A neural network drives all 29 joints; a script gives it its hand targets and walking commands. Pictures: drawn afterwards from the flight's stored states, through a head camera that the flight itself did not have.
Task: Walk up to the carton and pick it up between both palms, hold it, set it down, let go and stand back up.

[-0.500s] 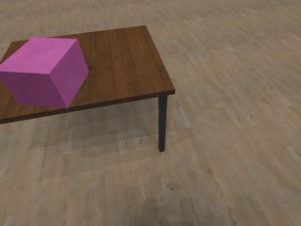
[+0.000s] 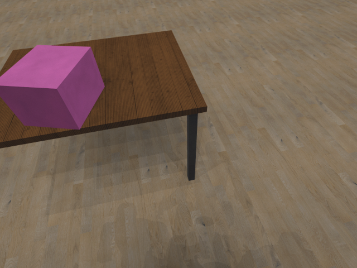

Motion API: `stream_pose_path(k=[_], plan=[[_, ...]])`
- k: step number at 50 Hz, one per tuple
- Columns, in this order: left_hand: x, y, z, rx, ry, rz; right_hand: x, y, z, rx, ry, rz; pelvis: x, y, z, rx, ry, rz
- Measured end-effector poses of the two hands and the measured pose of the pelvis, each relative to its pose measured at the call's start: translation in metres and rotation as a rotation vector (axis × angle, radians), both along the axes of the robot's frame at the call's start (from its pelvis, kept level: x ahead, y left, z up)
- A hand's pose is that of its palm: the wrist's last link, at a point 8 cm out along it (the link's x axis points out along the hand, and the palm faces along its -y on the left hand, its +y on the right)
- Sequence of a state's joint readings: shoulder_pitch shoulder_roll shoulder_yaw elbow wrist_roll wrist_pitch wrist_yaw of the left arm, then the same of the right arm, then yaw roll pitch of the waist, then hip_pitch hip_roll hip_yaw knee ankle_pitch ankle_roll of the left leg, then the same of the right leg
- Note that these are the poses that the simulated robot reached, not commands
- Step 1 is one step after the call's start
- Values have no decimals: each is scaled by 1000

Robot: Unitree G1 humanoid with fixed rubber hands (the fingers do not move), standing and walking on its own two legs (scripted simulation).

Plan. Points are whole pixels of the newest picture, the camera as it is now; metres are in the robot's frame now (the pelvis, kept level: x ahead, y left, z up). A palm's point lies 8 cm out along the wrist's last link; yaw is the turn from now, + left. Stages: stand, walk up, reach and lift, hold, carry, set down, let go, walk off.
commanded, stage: walk up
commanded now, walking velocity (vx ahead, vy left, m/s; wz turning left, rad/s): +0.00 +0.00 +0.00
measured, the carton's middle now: (57, 85) +0.77 +0.52 -0.03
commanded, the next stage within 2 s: none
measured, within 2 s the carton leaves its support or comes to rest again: neither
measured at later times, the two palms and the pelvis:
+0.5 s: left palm out of the picture +0.04 +0.40 -0.15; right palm out of the picture +0.13 -0.18 -0.13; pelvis +0.04 +0.09 -0.04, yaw +8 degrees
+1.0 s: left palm out of the picture +0.13 +0.47 -0.10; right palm (211, 209) +0.30 -0.06 -0.14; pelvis +0.16 +0.19 -0.02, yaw +14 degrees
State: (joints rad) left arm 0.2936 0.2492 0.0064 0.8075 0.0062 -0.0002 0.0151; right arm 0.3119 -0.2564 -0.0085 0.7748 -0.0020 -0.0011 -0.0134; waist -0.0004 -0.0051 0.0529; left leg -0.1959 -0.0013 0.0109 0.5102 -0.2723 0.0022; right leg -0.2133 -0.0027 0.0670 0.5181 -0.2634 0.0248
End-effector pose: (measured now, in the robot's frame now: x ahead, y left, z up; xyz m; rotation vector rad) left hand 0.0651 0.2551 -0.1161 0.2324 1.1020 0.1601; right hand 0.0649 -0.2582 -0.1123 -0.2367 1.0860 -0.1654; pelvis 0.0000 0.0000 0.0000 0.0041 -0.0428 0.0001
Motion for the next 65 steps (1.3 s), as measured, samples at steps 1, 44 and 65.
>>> stream_pose_path(k=[1,44,65], plan=[[0,0,0,0,1,0,0,0,0,0,1,-1,0,0,0,0,0,0],[102,185,10,183,-150,147,154,153,-48,29,82,203,132,153,-33,-10,-72,194],[152,331,-35,42,4,241,325,330,-11,-27,-78,299,236,307,-36,-5,-38,268]])
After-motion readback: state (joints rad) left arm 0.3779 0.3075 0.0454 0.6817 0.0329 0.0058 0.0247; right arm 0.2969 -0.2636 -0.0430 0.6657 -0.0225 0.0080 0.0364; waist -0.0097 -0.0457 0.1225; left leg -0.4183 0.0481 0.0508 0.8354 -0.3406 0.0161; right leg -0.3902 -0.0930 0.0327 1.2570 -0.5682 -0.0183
